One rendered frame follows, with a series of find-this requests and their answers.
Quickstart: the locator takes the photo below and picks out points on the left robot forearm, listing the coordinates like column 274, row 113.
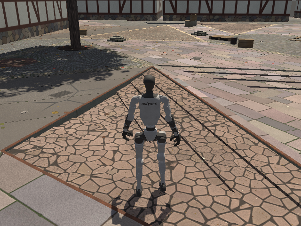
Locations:
column 126, row 124

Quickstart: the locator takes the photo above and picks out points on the right robot forearm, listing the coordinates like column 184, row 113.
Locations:
column 173, row 126

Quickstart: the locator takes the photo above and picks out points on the robot right upper arm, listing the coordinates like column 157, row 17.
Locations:
column 166, row 106

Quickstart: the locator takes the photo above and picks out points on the robot right hand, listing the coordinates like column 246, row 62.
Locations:
column 178, row 138

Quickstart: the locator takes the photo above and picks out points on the robot right foot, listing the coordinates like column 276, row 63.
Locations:
column 162, row 187

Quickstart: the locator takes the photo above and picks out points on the robot left upper arm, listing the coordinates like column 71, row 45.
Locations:
column 132, row 107

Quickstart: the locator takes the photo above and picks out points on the robot torso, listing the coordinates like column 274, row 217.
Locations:
column 150, row 114

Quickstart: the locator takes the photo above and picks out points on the robot left hand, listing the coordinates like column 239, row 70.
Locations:
column 128, row 133

